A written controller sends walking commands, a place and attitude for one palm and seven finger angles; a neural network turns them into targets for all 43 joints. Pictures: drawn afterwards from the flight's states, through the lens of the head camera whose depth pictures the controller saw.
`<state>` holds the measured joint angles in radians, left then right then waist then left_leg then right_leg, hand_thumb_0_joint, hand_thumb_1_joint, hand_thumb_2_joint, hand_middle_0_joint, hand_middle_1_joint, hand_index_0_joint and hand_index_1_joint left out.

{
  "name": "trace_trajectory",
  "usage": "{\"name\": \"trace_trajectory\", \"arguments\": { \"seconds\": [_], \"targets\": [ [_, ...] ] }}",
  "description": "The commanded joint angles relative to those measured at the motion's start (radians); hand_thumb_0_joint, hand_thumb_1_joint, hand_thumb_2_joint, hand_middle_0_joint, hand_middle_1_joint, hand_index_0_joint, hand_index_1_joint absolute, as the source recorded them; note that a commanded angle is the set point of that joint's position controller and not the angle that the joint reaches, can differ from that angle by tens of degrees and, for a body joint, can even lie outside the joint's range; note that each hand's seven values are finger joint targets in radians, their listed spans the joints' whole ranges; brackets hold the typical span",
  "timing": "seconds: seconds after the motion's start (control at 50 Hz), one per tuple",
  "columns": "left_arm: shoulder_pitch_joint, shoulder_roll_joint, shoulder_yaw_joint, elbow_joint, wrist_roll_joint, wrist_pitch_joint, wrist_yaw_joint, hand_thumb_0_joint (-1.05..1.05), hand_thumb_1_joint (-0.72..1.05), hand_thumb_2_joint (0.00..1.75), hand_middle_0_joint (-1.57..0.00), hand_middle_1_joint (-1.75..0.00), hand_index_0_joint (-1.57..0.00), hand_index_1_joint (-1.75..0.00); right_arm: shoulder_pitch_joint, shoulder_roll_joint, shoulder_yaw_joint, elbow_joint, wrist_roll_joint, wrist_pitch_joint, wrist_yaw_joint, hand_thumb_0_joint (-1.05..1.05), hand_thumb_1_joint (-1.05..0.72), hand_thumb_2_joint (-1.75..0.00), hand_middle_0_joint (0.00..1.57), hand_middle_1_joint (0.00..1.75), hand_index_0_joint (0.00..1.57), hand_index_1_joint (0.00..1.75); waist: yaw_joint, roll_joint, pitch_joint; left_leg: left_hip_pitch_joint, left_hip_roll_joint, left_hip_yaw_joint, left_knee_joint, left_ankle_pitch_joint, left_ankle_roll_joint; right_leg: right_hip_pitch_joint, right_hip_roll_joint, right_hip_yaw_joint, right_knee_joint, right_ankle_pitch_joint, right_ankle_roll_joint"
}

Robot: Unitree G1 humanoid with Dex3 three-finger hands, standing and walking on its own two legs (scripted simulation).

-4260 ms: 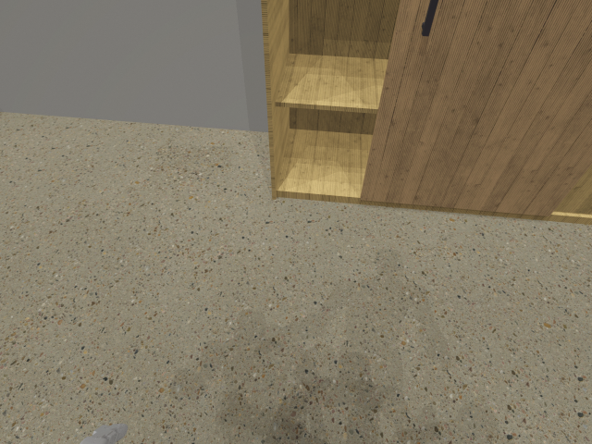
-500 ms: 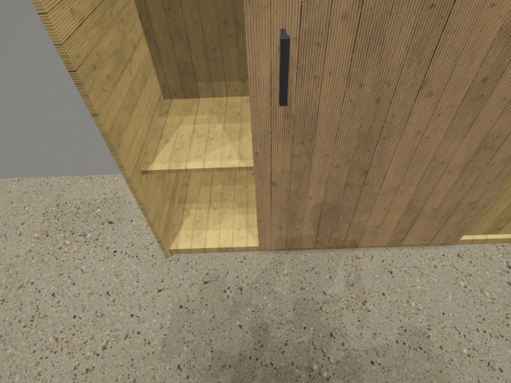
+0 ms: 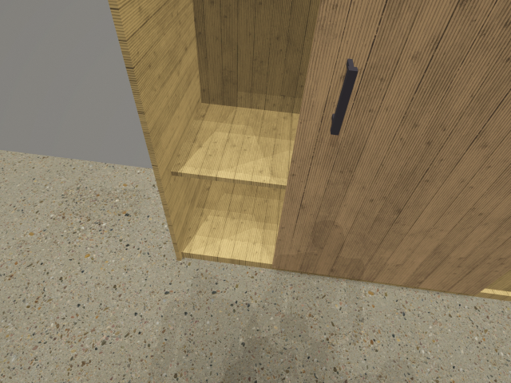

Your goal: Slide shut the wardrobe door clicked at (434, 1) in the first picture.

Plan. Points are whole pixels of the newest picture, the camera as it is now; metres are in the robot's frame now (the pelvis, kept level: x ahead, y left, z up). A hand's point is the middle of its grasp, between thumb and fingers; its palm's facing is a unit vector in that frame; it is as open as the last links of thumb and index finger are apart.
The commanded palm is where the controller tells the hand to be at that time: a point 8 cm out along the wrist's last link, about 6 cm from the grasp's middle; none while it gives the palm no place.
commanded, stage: take the last steps up to it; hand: right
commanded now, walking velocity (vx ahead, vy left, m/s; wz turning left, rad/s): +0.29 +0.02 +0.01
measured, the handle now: (342, 98) +0.67 -0.12 +0.12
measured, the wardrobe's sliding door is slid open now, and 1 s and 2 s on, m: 0.40 0.40 0.40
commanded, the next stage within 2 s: come to a stop and stand still in 0.42 s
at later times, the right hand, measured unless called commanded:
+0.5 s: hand out of the picture +0.10 -0.20 -0.18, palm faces +0.06 +0.99 -0.13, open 7.4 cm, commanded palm none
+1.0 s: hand (361, 348) +0.25 -0.19 -0.17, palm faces +0.06 +0.98 -0.21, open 7.3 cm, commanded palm none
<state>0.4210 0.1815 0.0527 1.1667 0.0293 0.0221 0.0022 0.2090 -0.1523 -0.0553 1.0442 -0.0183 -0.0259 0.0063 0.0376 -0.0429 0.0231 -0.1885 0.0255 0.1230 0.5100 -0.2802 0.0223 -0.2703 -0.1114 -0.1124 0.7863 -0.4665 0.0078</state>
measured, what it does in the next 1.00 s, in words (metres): walks ahead: right foot, then left foot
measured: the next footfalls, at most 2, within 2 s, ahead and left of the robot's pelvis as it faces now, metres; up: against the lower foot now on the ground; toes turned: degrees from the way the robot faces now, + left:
right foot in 0.32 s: +0.23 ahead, -0.12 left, +0.00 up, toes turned -10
left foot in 0.72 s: +0.27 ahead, +0.11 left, +0.00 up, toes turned +6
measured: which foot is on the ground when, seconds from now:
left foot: down 0.00-0.34, up 0.36-0.70, down 0.72-1.00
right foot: up 0.00-0.30, down 0.32-0.78, up 0.80-1.00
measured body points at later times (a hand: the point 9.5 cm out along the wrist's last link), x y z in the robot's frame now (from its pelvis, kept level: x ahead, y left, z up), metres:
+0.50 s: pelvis +0.14 -0.04 +0.00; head +0.14 -0.06 +0.45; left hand +0.21 +0.20 -0.14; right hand +0.10 -0.25 -0.17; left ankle +0.09 +0.09 -0.66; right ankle +0.19 -0.12 -0.73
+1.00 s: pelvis +0.17 -0.02 +0.00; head +0.20 -0.01 +0.45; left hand +0.17 +0.21 -0.17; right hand +0.24 -0.24 -0.15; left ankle +0.23 +0.11 -0.73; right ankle +0.15 -0.13 -0.73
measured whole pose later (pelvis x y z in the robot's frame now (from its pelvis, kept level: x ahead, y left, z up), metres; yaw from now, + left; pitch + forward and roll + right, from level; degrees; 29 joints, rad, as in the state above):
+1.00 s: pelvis +0.17 -0.02 +0.00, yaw -2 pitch -1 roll +0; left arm 0.26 0.15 0.05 1.09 0.01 0.04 0.02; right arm 0.14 -0.14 -0.05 1.02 -0.02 0.02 -0.04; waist 0.01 -0.02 0.08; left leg -0.32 0.07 0.11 0.53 -0.19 0.00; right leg -0.24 -0.02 -0.06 0.62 -0.40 0.03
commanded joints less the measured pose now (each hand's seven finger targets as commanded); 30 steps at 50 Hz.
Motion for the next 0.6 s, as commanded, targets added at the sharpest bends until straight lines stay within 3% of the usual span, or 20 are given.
{"name": "trace_trajectory", "arguments": {
  "seconds": [0.0, 0.02, 0.06, 0.12, 0.18, 0.22, 0.26, 0.28, 0.3, 0.32, 0.34, 0.36, 0.4, 0.44, 0.5, 0.54, 0.58],
  "targets": [
    [-0.149, 0.053, 0.020, -0.125, 0.002, -0.042, -0.011, 0.00, 0.90, 0.90, -0.20, -0.30, -0.20, -0.30, 0.149, -0.128, -0.018, 0.021, -0.003, -0.017, -0.028, 0.00, -0.90, -0.90, 0.20, 0.30, 0.20, 0.30, -0.058, 0.148, 0.140, 0.070, 0.296, -0.334, -0.378, -0.174, 0.153, -0.384, -0.035, 0.061, 0.244, 0.085, -0.002],
    [-0.115, 0.032, 0.018, -0.109, 0.001, -0.042, -0.013, 0.00, 0.90, 0.90, -0.20, -0.30, -0.20, -0.30, 0.137, -0.114, -0.014, 0.018, -0.004, -0.025, -0.028, 0.00, -0.90, -0.90, 0.20, 0.30, 0.20, 0.30, -0.037, 0.129, 0.119, 0.063, 0.266, -0.260, -0.367, -0.071, 0.138, -0.345, -0.032, 0.049, 0.229, 0.124, 0.004],
    [-0.102, 0.017, 0.015, -0.106, 0.001, -0.041, -0.015, 0.00, 0.90, 0.90, -0.20, -0.30, -0.20, -0.30, 0.149, -0.101, -0.004, 0.025, -0.004, -0.039, -0.026, 0.00, -0.90, -0.90, 0.20, 0.30, 0.20, 0.30, -0.024, 0.155, 0.107, 0.057, 0.241, -0.189, -0.352, 0.094, 0.131, -0.321, -0.025, 0.032, 0.192, 0.171, 0.016],
    [-0.167, 0.011, 0.013, -0.134, -0.006, -0.044, -0.021, 0.00, 0.90, 0.90, -0.20, -0.30, -0.20, -0.30, 0.184, -0.111, -0.001, 0.047, -0.006, -0.048, -0.028, 0.00, -0.90, -0.90, 0.20, 0.30, 0.20, 0.30, -0.035, 0.155, 0.110, 0.064, 0.251, -0.173, -0.338, 0.210, 0.142, -0.307, -0.022, 0.019, 0.093, 0.201, 0.016],
    [-0.224, 0.005, 0.005, -0.161, -0.009, -0.054, -0.028, 0.00, 0.90, 0.90, -0.20, -0.30, -0.20, -0.30, 0.203, -0.127, -0.002, 0.061, -0.008, -0.047, -0.029, 0.00, -0.90, -0.90, 0.20, 0.30, 0.20, 0.30, -0.045, 0.158, 0.110, 0.051, 0.244, -0.151, -0.295, 0.265, 0.129, -0.221, -0.003, 0.002, -0.045, 0.212, 0.003],
    [-0.220, 0.006, 0.005, -0.160, -0.010, -0.060, -0.026, 0.00, 0.90, 0.90, -0.20, -0.30, -0.20, -0.30, 0.206, -0.133, -0.005, 0.072, -0.010, -0.041, -0.029, 0.00, -0.90, -0.90, 0.20, 0.30, 0.20, 0.30, -0.038, 0.174, 0.104, 0.046, 0.240, -0.143, -0.256, 0.262, 0.114, -0.141, 0.019, -0.015, -0.111, 0.217, -0.010],
    [-0.151, 0.023, 0.006, -0.138, -0.006, -0.067, -0.016, 0.00, 0.90, 0.90, -0.20, -0.30, -0.20, -0.30, 0.199, -0.126, -0.006, 0.074, -0.004, -0.034, -0.028, 0.00, -0.90, -0.90, 0.20, 0.30, 0.20, 0.30, 0.003, 0.144, 0.090, -0.016, 0.198, -0.103, -0.141, 0.300, 0.086, 0.033, 0.059, -0.048, -0.216, 0.272, -0.018],
    [-0.051, 0.061, 0.013, -0.105, -0.001, -0.074, -0.007, 0.00, 0.90, 0.90, -0.20, -0.30, -0.20, -0.30, 0.205, -0.105, -0.002, 0.074, 0.000, -0.030, -0.027, 0.00, -0.90, -0.90, 0.20, 0.30, 0.20, 0.30, 0.044, 0.058, 0.034, -0.062, 0.154, -0.075, 0.034, 0.330, 0.063, 0.194, 0.047, -0.019, -0.286, 0.303, -0.029],
    [0.056, 0.160, 0.034, -0.084, 0.011, -0.082, 0.007, 0.00, 0.90, 0.90, -0.20, -0.30, -0.20, -0.30, 0.242, -0.061, 0.003, 0.060, 0.007, -0.026, -0.021, 0.00, -0.90, -0.90, 0.20, 0.30, 0.20, 0.30, 0.070, -0.151, -0.065, -0.218, 0.051, -0.008, 0.288, 0.097, 0.012, 0.374, -0.160, 0.243, -0.363, 0.343, -0.101],
    [0.128, 0.235, 0.045, -0.081, 0.000, -0.073, 0.014, 0.00, 0.90, 0.90, -0.20, -0.30, -0.20, -0.30, 0.216, -0.048, 0.009, 0.024, 0.010, -0.028, -0.015, 0.00, -0.90, -0.90, 0.20, 0.30, 0.20, 0.30, 0.078, -0.276, -0.118, -0.320, -0.023, 0.003, 0.548, -0.306, -0.008, 0.397, -0.333, 0.481, -0.490, 0.363, -0.197],
    [0.073, 0.215, 0.038, -0.083, -0.005, -0.071, 0.021, 0.00, 0.90, 0.90, -0.20, -0.30, -0.20, -0.30, 0.188, -0.064, 0.005, 0.024, 0.000, -0.019, -0.021, 0.00, -0.90, -0.90, 0.20, 0.30, 0.20, 0.30, 0.065, -0.197, -0.107, -0.343, 0.012, -0.084, 0.666, -0.312, 0.006, 0.314, -0.342, 0.477, -0.549, 0.221, -0.196],
    [-0.006, 0.173, 0.031, -0.109, -0.007, -0.072, 0.025, 0.00, 0.90, 0.90, -0.20, -0.30, -0.20, -0.30, 0.149, -0.055, 0.002, 0.026, -0.001, -0.018, -0.017, 0.00, -0.90, -0.90, 0.20, 0.30, 0.20, 0.30, 0.043, -0.138, -0.020, -0.375, 0.051, -0.103, 0.710, -0.229, 0.007, 0.203, -0.314, 0.428, -0.569, 0.176, -0.194],
    [-0.102, 0.086, 0.004, -0.130, -0.007, -0.084, 0.026, 0.00, 0.90, 0.90, -0.20, -0.30, -0.20, -0.30, 0.149, -0.040, 0.000, 0.044, -0.010, -0.008, -0.007, 0.00, -0.90, -0.90, 0.20, 0.30, 0.20, 0.30, -0.009, -0.053, 0.053, -0.325, 0.094, -0.115, 0.666, -0.114, -0.007, 0.055, -0.241, 0.286, -0.605, 0.214, -0.162],
    [-0.139, 0.074, -0.004, -0.134, -0.010, -0.092, 0.027, 0.00, 0.90, 0.90, -0.20, -0.30, -0.20, -0.30, 0.213, -0.016, 0.004, 0.058, -0.009, 0.008, -0.006, 0.00, -0.90, -0.90, 0.20, 0.30, 0.20, 0.30, -0.052, -0.058, 0.012, -0.261, 0.093, -0.098, 0.587, -0.077, -0.016, 0.028, -0.201, 0.179, -0.607, 0.295, -0.159],
    [-0.135, 0.070, 0.003, -0.137, -0.009, -0.086, 0.026, 0.00, 0.90, 0.90, -0.20, -0.30, -0.20, -0.30, 0.199, -0.006, 0.005, 0.042, -0.011, 0.024, -0.009, 0.00, -0.90, -0.90, 0.20, 0.30, 0.20, 0.30, -0.051, -0.037, 0.022, -0.246, 0.089, -0.079, 0.455, -0.051, -0.027, 0.018, -0.182, 0.140, -0.617, 0.300, -0.175],
    [-0.144, 0.068, -0.006, -0.132, -0.008, -0.078, 0.027, 0.00, 0.90, 0.90, -0.20, -0.30, -0.20, -0.30, 0.165, 0.003, 0.014, 0.030, -0.007, 0.028, -0.017, 0.00, -0.90, -0.90, 0.20, 0.30, 0.20, 0.30, -0.054, -0.011, 0.040, -0.204, 0.086, -0.086, 0.341, -0.035, -0.037, -0.003, -0.178, 0.118, -0.598, 0.414, -0.175],
    [-0.160, 0.073, -0.007, -0.126, -0.007, -0.069, 0.030, 0.00, 0.90, 0.90, -0.20, -0.30, -0.20, -0.30, 0.151, 0.005, 0.023, 0.024, -0.003, 0.033, -0.027, 0.00, -0.90, -0.90, 0.20, 0.30, 0.20, 0.30, -0.056, -0.047, 0.018, -0.142, 0.069, -0.071, 0.224, -0.014, -0.048, 0.022, -0.167, 0.096, -0.548, 0.521, -0.170]
  ]
}}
